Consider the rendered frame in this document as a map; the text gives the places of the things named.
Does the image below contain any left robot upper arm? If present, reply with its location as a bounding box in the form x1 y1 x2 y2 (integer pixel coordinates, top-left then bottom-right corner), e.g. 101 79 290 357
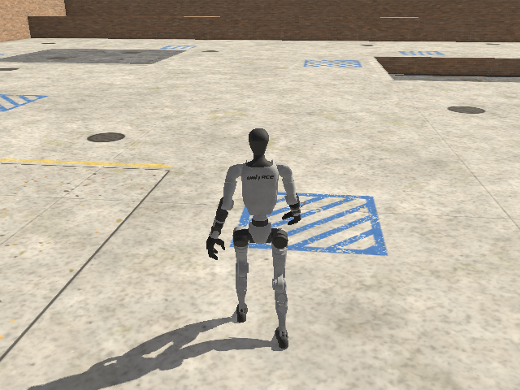
221 164 243 210

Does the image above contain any right robot hand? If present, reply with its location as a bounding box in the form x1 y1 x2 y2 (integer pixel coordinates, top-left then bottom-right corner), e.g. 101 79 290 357
282 211 301 225

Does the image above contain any right robot upper arm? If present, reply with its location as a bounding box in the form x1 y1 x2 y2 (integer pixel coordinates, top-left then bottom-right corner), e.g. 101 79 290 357
276 162 298 205

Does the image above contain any robot left shin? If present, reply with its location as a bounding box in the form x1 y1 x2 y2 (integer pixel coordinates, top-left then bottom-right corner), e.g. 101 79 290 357
236 262 247 312

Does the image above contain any robot left foot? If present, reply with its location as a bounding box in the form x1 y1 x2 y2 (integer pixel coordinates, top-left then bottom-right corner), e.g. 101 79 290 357
236 304 248 323

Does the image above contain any left robot forearm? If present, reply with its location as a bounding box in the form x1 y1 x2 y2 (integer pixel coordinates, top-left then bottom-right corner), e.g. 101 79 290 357
209 197 228 239

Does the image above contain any left robot hand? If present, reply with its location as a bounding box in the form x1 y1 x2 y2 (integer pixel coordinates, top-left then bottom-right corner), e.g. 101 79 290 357
206 236 225 260

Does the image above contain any right robot forearm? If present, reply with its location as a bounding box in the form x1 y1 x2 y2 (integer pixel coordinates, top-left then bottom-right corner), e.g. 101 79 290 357
289 193 301 216

